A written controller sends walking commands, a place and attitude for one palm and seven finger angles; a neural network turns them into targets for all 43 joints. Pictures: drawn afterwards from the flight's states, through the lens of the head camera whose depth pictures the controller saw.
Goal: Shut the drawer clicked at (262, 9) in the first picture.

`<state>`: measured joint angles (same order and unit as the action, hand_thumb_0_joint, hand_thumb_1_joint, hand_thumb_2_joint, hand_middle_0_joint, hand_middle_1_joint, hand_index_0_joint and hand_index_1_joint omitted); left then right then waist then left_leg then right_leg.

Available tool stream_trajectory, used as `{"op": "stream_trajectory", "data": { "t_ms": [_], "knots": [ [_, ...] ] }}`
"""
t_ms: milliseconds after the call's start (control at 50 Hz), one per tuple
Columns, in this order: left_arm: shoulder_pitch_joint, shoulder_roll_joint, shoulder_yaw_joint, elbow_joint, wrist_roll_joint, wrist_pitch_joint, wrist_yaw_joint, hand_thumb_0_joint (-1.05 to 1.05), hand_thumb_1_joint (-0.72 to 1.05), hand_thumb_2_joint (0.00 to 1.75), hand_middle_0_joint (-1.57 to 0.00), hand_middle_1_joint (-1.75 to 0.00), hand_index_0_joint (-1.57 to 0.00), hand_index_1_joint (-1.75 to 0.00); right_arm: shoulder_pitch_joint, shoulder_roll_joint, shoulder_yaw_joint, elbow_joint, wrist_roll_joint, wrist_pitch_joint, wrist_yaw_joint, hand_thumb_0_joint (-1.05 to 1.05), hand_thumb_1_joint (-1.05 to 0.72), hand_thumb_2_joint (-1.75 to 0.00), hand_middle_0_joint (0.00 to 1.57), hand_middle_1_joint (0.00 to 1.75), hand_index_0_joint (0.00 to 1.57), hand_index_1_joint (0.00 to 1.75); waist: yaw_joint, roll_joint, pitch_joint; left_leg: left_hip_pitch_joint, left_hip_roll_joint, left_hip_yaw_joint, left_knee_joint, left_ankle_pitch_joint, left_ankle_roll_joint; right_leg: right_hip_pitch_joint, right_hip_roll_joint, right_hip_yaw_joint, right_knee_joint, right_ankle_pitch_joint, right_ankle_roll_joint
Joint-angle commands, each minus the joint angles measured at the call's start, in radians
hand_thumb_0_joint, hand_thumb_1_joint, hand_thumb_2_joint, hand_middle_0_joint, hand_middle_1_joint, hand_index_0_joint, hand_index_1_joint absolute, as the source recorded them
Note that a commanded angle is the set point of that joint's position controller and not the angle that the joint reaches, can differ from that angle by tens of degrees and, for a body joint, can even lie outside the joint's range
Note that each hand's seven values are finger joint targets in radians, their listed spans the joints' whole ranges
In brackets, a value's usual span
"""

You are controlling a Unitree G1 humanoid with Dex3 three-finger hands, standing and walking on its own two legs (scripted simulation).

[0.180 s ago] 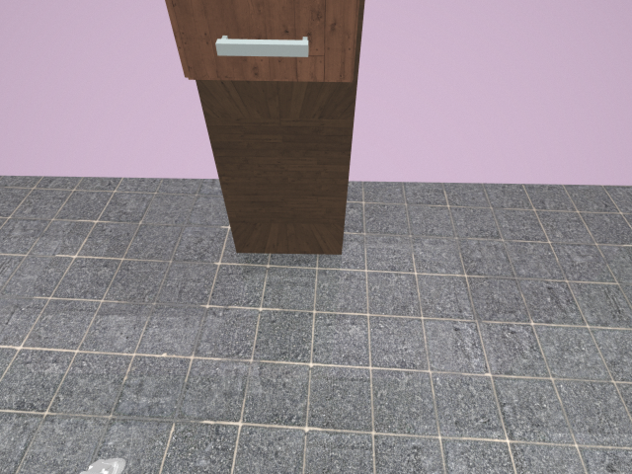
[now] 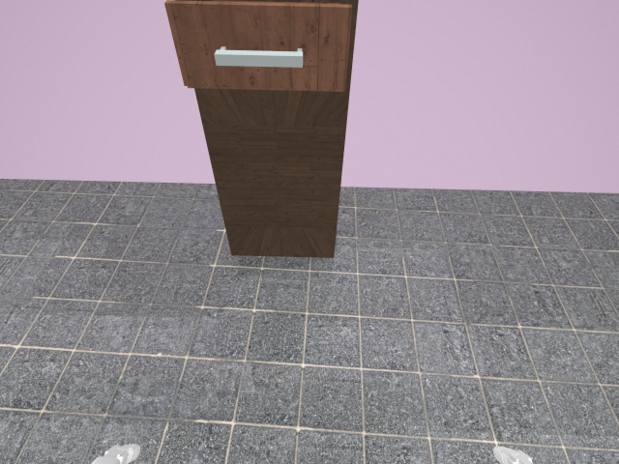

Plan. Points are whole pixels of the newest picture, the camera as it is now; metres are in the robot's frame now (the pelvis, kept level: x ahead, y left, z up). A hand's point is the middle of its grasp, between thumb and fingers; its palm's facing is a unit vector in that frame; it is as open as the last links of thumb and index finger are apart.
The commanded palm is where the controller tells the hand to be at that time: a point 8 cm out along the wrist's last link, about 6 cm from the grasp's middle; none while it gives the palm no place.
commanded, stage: stand and wait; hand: left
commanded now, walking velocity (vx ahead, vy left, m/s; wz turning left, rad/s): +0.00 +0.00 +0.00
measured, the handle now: (260, 54) +0.88 +0.17 +0.14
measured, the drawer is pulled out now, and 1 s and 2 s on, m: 0.14 0.14 0.14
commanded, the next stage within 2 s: look at it before walking up in 0.66 s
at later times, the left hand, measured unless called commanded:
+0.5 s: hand out of the picture +0.05 +0.24 -0.15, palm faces -0.01 -0.94 -0.35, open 7.4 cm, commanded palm none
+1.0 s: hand out of the picture +0.06 +0.23 -0.15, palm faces -0.02 -0.94 -0.33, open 7.4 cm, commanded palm none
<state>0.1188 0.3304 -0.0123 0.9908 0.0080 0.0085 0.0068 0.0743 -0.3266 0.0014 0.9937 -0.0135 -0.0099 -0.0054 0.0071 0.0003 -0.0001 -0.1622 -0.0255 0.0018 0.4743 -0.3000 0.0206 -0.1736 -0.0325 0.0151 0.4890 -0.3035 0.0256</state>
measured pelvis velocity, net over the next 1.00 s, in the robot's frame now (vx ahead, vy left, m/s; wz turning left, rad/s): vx -0.02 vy -0.01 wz -0.01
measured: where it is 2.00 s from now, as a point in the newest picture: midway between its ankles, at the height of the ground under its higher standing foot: outside the picture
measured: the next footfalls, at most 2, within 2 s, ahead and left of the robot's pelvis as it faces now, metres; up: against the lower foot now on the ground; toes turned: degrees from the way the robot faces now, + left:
none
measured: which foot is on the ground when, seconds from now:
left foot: down 0.00-1.00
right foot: down 0.00-1.00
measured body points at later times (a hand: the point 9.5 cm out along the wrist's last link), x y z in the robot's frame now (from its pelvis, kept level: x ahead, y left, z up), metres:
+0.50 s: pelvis -0.01 -0.01 +0.01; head -0.01 -0.01 +0.46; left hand +0.06 +0.29 -0.12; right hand +0.06 -0.31 -0.13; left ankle -0.03 +0.11 -0.74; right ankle -0.03 -0.14 -0.74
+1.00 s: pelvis -0.02 -0.01 +0.01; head -0.02 -0.02 +0.46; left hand +0.06 +0.28 -0.12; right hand +0.05 -0.31 -0.13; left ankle -0.03 +0.11 -0.74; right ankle -0.03 -0.14 -0.74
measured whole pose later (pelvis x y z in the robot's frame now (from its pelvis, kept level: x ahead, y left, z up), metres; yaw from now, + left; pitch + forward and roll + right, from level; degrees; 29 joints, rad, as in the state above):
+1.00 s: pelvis -0.02 -0.01 +0.01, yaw +0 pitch -1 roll +0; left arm 0.14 0.33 -0.01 1.08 0.01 0.00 0.00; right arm 0.12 -0.34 0.00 1.11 -0.01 -0.01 0.00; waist 0.00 0.00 0.02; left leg -0.13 0.00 0.00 0.37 -0.21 0.00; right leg -0.15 -0.01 0.01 0.39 -0.21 0.01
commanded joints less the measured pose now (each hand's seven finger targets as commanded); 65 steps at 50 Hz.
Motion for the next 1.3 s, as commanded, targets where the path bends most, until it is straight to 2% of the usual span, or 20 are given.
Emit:
{"op": "stream_trajectory", "data": {
  "t_ms": [0, 100, 320, 520, 580, 700, 840, 1020, 1160, 1280],
  "knots": [
    [-0.036, 0.218, 0.054, -0.063, 0.006, -0.029, 0.012, 0.00, 0.90, 0.90, -0.20, -0.30, -0.20, -0.30, -0.040, -0.210, -0.050, -0.057, -0.001, -0.024, -0.013, 0.00, -0.90, -0.90, 0.20, 0.30, 0.20, 0.30, -0.006, -0.010, -0.064, 0.026, 0.127, -0.082, -0.067, 0.365, 0.024, 0.034, -0.081, 0.056, -0.052, 0.346, -0.056],
    [-0.032, 0.215, 0.056, -0.054, 0.005, -0.029, 0.009, 0.00, 0.90, 0.90, -0.20, -0.30, -0.20, -0.30, -0.042, -0.208, -0.049, -0.044, 0.000, -0.025, -0.013, 0.00, -0.90, -0.90, 0.20, 0.30, 0.20, 0.30, -0.005, 0.005, -0.067, 0.034, 0.128, -0.082, -0.080, 0.342, 0.023, 0.038, -0.083, 0.062, -0.071, 0.326, -0.056],
    [-0.021, 0.218, 0.054, -0.013, 0.001, -0.031, 0.007, 0.00, 0.90, 0.90, -0.20, -0.30, -0.20, -0.30, -0.025, -0.213, -0.042, -0.001, 0.004, -0.024, -0.013, 0.00, -0.90, -0.90, 0.20, 0.30, 0.20, 0.30, -0.003, -0.003, -0.060, 0.037, 0.133, -0.087, -0.108, 0.300, 0.017, 0.057, -0.089, 0.075, -0.106, 0.310, -0.057],
    [-0.024, 0.221, 0.050, 0.014, 0.001, -0.033, 0.006, 0.00, 0.90, 0.90, -0.20, -0.30, -0.20, -0.30, -0.012, -0.216, -0.039, 0.035, 0.005, -0.023, -0.010, 0.00, -0.90, -0.90, 0.20, 0.30, 0.20, 0.30, -0.004, -0.020, -0.032, 0.031, 0.136, -0.091, -0.137, 0.243, 0.013, 0.040, -0.090, 0.088, -0.141, 0.253, -0.057],
    [-0.025, 0.220, 0.049, 0.020, 0.001, -0.033, 0.005, 0.00, 0.90, 0.90, -0.20, -0.30, -0.20, -0.30, -0.012, -0.218, -0.038, 0.041, 0.004, -0.022, -0.009, 0.00, -0.90, -0.90, 0.20, 0.30, 0.20, 0.30, -0.004, -0.009, -0.022, 0.028, 0.135, -0.092, -0.147, 0.218, 0.010, 0.029, -0.087, 0.093, -0.150, 0.222, -0.056],
    [-0.023, 0.220, 0.050, 0.021, 0.002, -0.036, 0.005, 0.00, 0.90, 0.90, -0.20, -0.30, -0.20, -0.30, -0.009, -0.216, -0.037, 0.046, 0.006, -0.023, -0.008, 0.00, -0.90, -0.90, 0.20, 0.30, 0.20, 0.30, -0.004, -0.026, -0.030, 0.036, 0.138, -0.093, -0.145, 0.225, 0.010, 0.027, -0.089, 0.097, -0.158, 0.226, -0.057],
    [-0.027, 0.217, 0.049, 0.020, 0.003, -0.034, 0.004, 0.00, 0.90, 0.90, -0.20, -0.30, -0.20, -0.30, -0.007, -0.215, -0.036, 0.050, 0.005, -0.025, -0.008, 0.00, -0.90, -0.90, 0.20, 0.30, 0.20, 0.30, -0.004, -0.006, -0.020, 0.026, 0.138, -0.098, -0.158, 0.209, 0.009, 0.022, -0.084, 0.096, -0.164, 0.195, -0.053],
    [-0.024, 0.216, 0.050, 0.024, 0.003, -0.036, 0.005, 0.00, 0.90, 0.90, -0.20, -0.30, -0.20, -0.30, -0.002, -0.217, -0.037, 0.050, 0.006, -0.027, -0.009, 0.00, -0.90, -0.90, 0.20, 0.30, 0.20, 0.30, -0.006, -0.004, -0.041, 0.044, 0.142, -0.098, -0.158, 0.245, 0.009, 0.038, -0.085, 0.091, -0.159, 0.238, -0.052],
    [-0.020, 0.216, 0.048, 0.028, 0.003, -0.035, 0.004, 0.00, 0.90, 0.90, -0.20, -0.30, -0.20, -0.30, -0.003, -0.218, -0.035, 0.053, 0.006, -0.025, -0.009, 0.00, -0.90, -0.90, 0.20, 0.30, 0.20, 0.30, -0.006, -0.006, -0.021, 0.042, 0.142, -0.099, -0.168, 0.226, 0.007, 0.025, -0.083, 0.095, -0.172, 0.217, -0.052],
    [-0.014, 0.216, 0.048, 0.032, 0.003, -0.037, 0.005, 0.00, 0.90, 0.90, -0.20, -0.30, -0.20, -0.30, -0.002, -0.220, -0.035, 0.055, 0.007, -0.027, -0.010, 0.00, -0.90, -0.90, 0.20, 0.30, 0.20, 0.30, -0.006, 0.000, -0.037, 0.058, 0.146, -0.095, -0.168, 0.258, 0.007, 0.039, -0.086, 0.090, -0.169, 0.255, -0.051]
  ]
}}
